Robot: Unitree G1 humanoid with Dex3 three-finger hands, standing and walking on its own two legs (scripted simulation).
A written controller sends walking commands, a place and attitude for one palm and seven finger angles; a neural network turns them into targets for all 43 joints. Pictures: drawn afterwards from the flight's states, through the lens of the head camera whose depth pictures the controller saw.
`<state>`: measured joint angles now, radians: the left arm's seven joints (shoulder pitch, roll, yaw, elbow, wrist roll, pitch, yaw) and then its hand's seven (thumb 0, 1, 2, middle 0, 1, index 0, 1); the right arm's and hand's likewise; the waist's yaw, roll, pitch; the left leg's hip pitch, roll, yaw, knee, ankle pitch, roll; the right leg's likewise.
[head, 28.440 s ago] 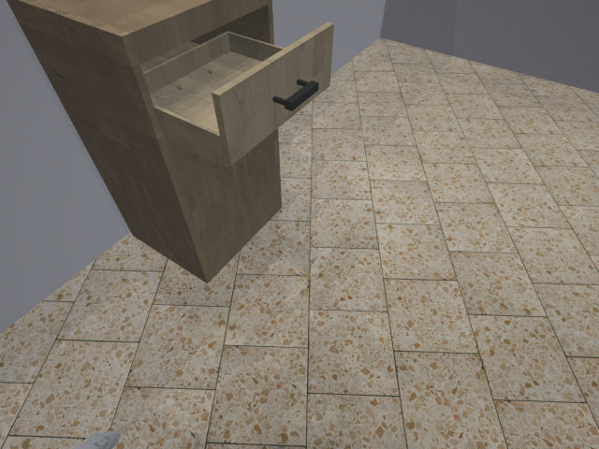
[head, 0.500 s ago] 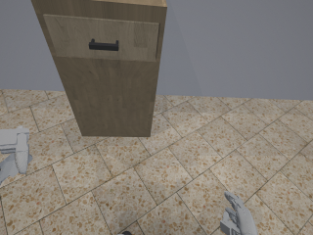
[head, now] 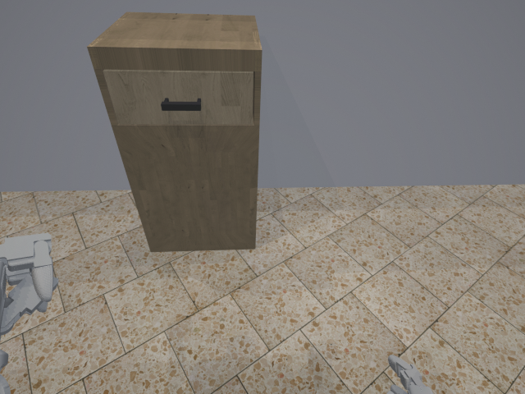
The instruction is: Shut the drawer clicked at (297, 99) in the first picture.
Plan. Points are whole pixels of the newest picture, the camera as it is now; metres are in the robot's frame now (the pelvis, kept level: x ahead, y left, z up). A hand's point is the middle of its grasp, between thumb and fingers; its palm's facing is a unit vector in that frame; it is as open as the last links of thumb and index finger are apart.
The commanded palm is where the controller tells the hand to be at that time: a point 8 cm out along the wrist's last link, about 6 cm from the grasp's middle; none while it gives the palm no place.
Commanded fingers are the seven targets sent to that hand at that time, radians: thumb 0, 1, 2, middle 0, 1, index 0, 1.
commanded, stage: stop stepping back and stand still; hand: left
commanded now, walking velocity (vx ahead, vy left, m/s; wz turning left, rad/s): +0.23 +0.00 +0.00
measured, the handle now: (182, 103) +0.97 +0.25 +0.02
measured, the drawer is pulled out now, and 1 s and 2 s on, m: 0.00 0.00 0.00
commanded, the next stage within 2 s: let the arm hang, fingers relaxed in 0.98 s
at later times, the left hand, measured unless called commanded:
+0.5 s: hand out of the picture +0.10 +0.24 +0.18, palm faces +0.46 -0.74 -0.48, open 3.3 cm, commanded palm +0.04 +0.28 +0.19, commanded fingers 0.00 0.90 0.90 -1.40 -1.60 -1.40 -1.60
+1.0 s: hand out of the picture +0.11 +0.25 +0.17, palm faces +0.43 -0.75 -0.50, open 3.3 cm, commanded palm +0.04 +0.29 +0.19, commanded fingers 0.00 0.90 0.90 -1.40 -1.60 -1.40 -1.60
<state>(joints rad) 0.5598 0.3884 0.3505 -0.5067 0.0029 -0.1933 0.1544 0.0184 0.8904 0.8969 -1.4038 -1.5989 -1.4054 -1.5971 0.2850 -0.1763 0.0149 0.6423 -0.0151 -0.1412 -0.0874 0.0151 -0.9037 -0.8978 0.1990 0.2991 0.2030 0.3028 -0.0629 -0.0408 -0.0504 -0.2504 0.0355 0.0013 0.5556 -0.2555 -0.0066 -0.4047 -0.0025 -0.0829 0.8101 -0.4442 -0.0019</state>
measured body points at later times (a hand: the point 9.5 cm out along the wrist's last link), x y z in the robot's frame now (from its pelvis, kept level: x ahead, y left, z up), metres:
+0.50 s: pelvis -0.07 -0.02 +0.00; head -0.10 -0.02 +0.45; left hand +0.07 +0.28 +0.21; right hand +0.10 -0.24 -0.08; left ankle -0.02 +0.13 -0.73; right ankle -0.03 -0.10 -0.69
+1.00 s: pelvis -0.07 +0.00 +0.00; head -0.05 -0.01 +0.45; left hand +0.08 +0.29 +0.20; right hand +0.11 -0.22 -0.09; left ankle -0.06 +0.12 -0.73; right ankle -0.03 -0.11 -0.73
